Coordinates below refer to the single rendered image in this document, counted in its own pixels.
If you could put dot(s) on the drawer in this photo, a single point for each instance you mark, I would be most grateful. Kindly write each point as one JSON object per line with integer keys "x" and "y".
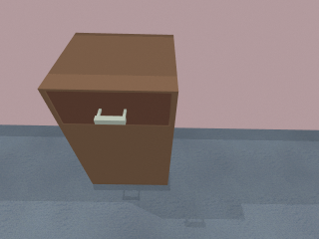
{"x": 82, "y": 107}

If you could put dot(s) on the handle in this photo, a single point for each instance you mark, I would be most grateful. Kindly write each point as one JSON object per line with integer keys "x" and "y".
{"x": 120, "y": 120}

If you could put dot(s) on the cabinet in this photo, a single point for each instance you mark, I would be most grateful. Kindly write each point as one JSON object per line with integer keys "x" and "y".
{"x": 124, "y": 154}

